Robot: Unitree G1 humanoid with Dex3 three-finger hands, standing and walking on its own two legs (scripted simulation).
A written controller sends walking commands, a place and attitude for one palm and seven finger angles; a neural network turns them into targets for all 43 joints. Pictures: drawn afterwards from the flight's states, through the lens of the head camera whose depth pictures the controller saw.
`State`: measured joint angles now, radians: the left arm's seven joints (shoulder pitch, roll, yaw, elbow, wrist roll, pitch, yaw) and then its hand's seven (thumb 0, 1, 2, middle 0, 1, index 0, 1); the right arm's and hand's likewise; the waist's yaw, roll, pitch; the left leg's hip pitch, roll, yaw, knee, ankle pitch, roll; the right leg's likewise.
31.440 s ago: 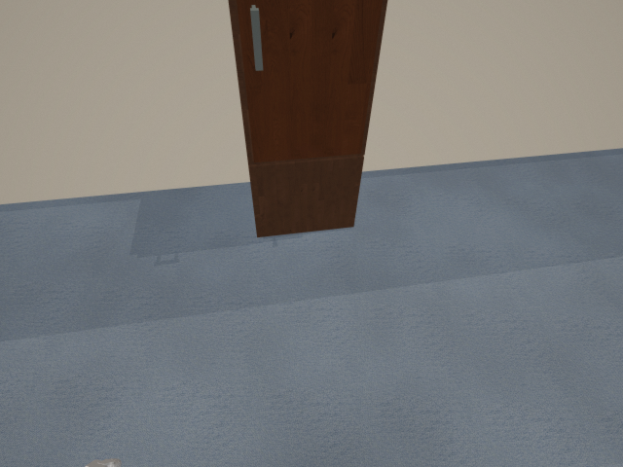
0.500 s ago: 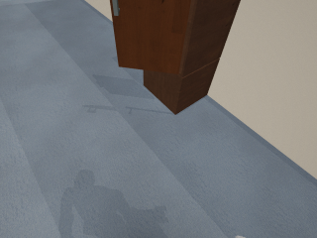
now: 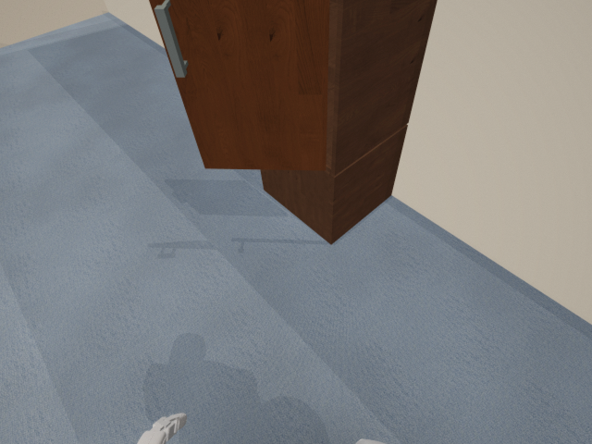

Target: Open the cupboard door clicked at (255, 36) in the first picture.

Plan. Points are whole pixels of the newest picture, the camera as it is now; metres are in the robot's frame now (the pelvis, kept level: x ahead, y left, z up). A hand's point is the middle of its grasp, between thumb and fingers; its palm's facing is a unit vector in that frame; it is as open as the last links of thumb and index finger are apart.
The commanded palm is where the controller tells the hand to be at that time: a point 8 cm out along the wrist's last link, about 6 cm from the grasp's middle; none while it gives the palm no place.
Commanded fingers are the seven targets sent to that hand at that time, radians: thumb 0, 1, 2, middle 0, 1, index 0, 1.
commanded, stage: take the last steps up to it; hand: left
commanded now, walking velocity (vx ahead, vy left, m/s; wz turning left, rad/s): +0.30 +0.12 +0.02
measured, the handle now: (174, 39) +0.93 +0.31 +0.10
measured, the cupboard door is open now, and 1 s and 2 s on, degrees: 43 43 43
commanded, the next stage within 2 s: come to a stop and stand still in 0.66 s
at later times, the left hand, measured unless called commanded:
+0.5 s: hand out of the picture +0.09 +0.23 -0.17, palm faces +0.13 -0.98 -0.13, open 7.4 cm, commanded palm none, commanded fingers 0.00 0.90 0.90 -0.20 -0.30 -0.20 -0.30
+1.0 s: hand (181, 273) +0.45 +0.26 -0.16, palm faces -0.06 -0.97 -0.21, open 7.3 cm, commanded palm none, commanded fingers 0.00 0.90 0.90 -0.20 -0.30 -0.20 -0.30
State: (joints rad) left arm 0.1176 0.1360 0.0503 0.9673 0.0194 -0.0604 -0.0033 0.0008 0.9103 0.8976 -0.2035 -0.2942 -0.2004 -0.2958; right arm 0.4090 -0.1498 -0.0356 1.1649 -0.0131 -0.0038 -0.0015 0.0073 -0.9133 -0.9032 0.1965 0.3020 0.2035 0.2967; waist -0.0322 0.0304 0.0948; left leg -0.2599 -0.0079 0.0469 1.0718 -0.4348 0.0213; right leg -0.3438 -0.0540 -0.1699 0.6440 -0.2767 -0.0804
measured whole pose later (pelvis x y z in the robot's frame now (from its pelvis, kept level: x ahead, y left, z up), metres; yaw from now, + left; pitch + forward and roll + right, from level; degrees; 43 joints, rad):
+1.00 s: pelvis +0.32 +0.10 +0.01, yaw -2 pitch +0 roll +0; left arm 0.09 0.15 0.02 1.01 0.02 -0.02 0.04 0.00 0.91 0.90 -0.20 -0.29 -0.20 -0.30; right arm 0.32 -0.13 -0.02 1.14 0.01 0.04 -0.03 0.00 -0.92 -0.90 0.20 0.30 0.20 0.30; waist -0.05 0.01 0.08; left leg -0.24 0.01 0.08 0.77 -0.55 -0.03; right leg -0.31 -0.05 -0.11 0.57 -0.26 -0.02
